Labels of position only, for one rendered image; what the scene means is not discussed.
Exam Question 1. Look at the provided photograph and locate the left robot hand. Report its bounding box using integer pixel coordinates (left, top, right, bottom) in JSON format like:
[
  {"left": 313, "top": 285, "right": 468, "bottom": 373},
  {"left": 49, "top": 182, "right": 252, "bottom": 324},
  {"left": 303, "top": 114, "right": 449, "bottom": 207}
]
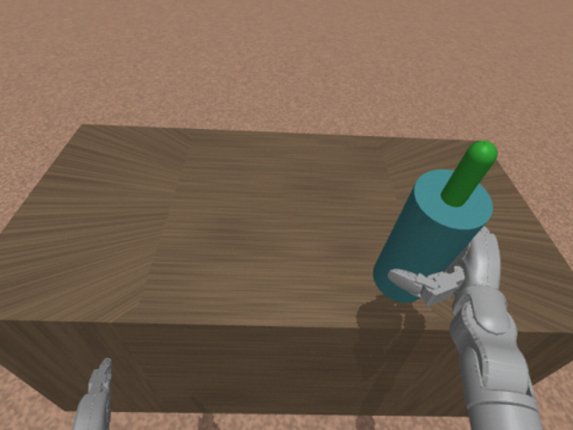
[{"left": 72, "top": 357, "right": 113, "bottom": 430}]

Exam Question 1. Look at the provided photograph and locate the right robot hand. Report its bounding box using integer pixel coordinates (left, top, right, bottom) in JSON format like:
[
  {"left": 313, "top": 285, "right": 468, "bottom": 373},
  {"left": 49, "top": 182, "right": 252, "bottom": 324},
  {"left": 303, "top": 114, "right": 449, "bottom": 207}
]
[{"left": 388, "top": 226, "right": 500, "bottom": 306}]

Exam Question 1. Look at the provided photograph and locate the bottle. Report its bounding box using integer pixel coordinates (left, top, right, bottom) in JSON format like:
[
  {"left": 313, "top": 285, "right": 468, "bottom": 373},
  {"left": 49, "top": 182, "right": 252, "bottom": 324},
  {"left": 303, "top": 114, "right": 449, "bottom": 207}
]
[{"left": 373, "top": 141, "right": 498, "bottom": 303}]

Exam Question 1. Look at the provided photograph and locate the right robot arm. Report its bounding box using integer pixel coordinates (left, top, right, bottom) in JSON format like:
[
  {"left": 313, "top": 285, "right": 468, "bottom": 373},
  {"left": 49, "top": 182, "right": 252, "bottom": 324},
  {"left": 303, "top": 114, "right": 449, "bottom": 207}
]
[{"left": 449, "top": 286, "right": 543, "bottom": 430}]

